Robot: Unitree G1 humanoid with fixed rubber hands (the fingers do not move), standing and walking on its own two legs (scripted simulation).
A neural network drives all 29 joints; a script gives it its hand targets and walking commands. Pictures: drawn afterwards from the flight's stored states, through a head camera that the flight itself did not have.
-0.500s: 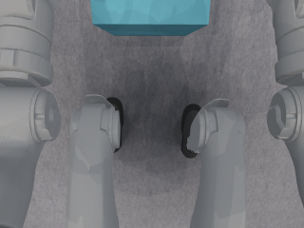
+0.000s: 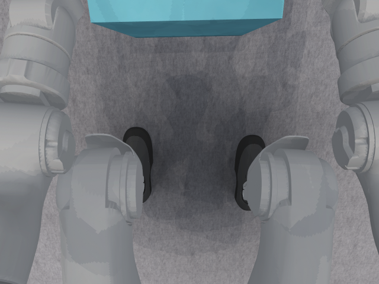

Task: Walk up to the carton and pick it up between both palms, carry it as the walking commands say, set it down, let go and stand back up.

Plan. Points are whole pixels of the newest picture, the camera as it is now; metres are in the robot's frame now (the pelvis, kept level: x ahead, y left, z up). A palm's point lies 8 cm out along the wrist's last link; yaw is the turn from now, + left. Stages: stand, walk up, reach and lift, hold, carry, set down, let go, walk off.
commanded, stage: reach and lift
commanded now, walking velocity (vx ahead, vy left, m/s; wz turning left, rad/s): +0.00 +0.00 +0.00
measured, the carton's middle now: out of the picture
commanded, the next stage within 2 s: none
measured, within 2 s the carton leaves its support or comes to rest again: leaves its support in 1.50 s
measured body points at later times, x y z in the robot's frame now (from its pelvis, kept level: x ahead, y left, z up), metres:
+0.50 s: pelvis +0.00 +0.00 +0.01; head +0.39 +0.00 +0.22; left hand +0.56 +0.19 -0.19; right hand +0.58 -0.16 -0.18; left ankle +0.12 +0.14 -0.33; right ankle +0.11 -0.14 -0.33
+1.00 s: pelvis -0.01 +0.00 +0.01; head +0.38 +0.00 +0.22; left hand +0.57 +0.17 -0.19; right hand +0.59 -0.15 -0.18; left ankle +0.12 +0.14 -0.33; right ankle +0.11 -0.14 -0.33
